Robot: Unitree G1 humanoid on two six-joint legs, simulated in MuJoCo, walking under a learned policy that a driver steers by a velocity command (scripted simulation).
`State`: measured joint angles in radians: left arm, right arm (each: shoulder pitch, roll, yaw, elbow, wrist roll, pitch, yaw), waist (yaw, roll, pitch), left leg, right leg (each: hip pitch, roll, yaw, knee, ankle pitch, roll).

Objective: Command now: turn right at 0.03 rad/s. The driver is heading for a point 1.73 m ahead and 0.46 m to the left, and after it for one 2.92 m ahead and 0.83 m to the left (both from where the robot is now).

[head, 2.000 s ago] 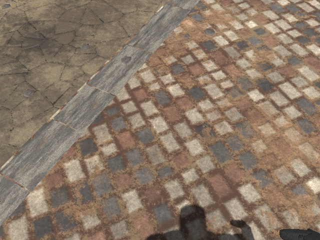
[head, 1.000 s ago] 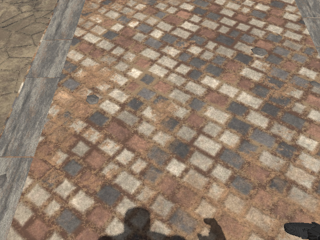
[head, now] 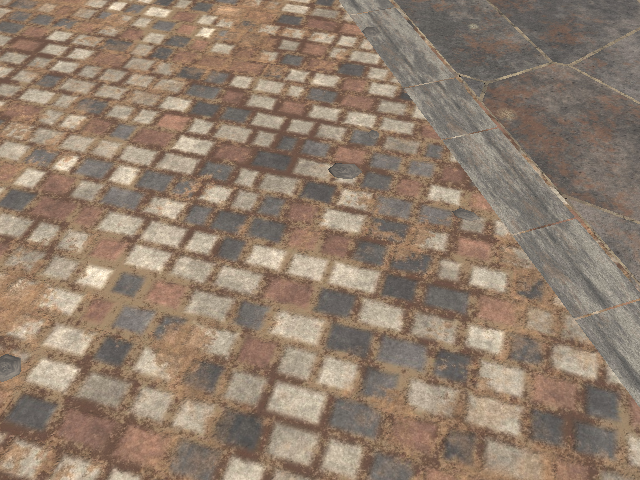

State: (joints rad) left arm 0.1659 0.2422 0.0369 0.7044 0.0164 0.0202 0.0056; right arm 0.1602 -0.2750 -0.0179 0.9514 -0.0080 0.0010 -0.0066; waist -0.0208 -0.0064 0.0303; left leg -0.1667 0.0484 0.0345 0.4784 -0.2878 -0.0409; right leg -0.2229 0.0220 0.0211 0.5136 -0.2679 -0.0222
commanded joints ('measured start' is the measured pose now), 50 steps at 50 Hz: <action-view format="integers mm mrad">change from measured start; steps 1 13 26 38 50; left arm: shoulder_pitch -27 -1 8 17 147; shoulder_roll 109 111 101 87 157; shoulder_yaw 32 33 22 12 42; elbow -46 80 213 304 358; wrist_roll -1 -6 -12 -17 -46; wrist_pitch -16 -21 -22 -20 -57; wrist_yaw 6 23 30 31 22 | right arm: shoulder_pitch -3 6 53 116 139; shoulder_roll -118 -105 -80 -51 21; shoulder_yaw -24 -25 -23 -16 -9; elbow -22 54 107 132 95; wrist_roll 1 2 2 3 22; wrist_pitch -6 0 -2 -4 -59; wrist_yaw -10 -27 -37 -43 -30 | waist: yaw -2 -3 2 8 49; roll -3 -3 2 5 -153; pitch -67 -32 -9 2 86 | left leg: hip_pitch -7 -11 -28 -36 -271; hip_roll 29 18 6 -1 -53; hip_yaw -31 -24 -15 -10 39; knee -62 -84 -96 -98 188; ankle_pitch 180 139 111 111 -195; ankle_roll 17 16 17 19 87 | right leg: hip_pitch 58 50 42 35 -8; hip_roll -77 -64 -52 -45 -238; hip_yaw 79 58 43 33 359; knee -72 -98 -118 -125 -278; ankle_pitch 312 248 185 172 -572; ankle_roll -37 -22 -17 -17 -184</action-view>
